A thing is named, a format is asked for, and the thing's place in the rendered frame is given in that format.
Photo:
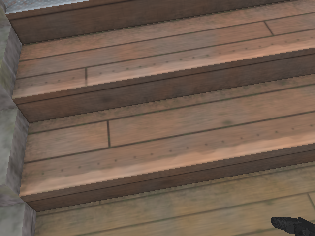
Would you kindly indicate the right robot hand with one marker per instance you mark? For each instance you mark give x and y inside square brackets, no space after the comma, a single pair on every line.
[297,226]

